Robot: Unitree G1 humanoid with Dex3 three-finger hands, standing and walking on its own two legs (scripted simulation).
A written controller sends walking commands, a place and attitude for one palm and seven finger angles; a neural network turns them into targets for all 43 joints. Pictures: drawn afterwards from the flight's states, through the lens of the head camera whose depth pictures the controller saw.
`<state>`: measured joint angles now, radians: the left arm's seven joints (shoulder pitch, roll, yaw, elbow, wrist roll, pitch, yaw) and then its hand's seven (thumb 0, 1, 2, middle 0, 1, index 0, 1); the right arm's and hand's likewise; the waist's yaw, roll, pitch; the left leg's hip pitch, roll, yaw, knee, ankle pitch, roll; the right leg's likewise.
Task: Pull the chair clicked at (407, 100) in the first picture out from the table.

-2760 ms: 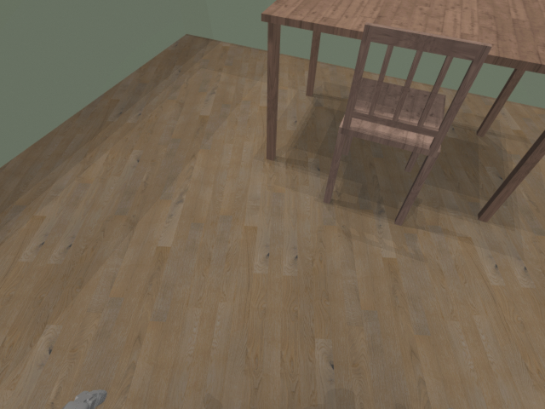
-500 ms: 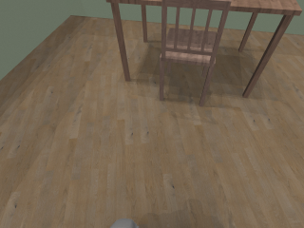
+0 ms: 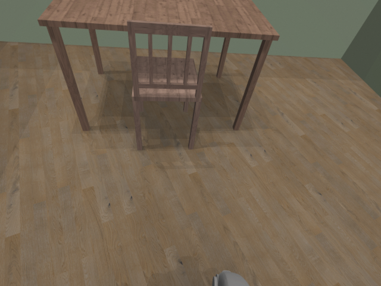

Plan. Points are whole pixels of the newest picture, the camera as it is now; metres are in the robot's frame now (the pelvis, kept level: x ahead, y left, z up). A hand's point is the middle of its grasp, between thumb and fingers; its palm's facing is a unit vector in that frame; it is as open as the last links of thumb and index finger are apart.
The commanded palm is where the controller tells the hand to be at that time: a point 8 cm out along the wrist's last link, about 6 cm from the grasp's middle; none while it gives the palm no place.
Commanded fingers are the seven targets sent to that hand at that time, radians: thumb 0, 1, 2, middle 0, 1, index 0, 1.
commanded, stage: walk to a spot facing it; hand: left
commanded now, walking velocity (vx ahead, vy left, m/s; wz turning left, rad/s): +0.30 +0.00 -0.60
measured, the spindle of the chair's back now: (169, 61) +1.08 +0.18 -0.11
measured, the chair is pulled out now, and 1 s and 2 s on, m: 0.00 0.00 0.00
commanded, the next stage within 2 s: turn to face it in 1.06 s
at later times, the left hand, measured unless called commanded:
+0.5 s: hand (152, 217) +0.33 +0.12 -0.18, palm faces -0.27 -0.94 -0.19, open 7.3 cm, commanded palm none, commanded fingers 0.00 0.90 0.90 -0.20 -0.30 -0.20 -0.30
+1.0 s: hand (171, 161) +0.54 +0.09 -0.18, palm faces -0.50 -0.85 -0.17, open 7.4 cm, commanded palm none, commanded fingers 0.00 0.90 0.90 -0.20 -0.30 -0.20 -0.30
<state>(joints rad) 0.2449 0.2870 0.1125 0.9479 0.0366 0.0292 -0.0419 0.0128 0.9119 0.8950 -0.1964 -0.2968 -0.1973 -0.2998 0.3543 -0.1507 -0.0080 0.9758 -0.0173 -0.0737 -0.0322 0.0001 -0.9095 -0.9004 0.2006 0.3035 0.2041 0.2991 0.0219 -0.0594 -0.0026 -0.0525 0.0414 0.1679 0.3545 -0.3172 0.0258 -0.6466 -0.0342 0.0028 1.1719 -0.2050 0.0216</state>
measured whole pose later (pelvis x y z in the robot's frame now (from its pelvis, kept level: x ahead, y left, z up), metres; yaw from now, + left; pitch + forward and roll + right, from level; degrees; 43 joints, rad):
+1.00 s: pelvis +0.37 -0.04 -0.01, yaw -35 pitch +1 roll -1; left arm 0.20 0.22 0.10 0.95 0.03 0.06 -0.03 0.01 0.91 0.90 -0.20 -0.30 -0.20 -0.30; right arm 0.25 -0.19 -0.05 0.95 -0.03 -0.03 -0.03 -0.02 -0.94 -0.90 0.20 0.30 0.21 0.30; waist 0.01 -0.03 0.06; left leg -0.13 0.14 0.33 0.48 -0.34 0.00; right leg -0.55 -0.08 -0.09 0.95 -0.29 0.05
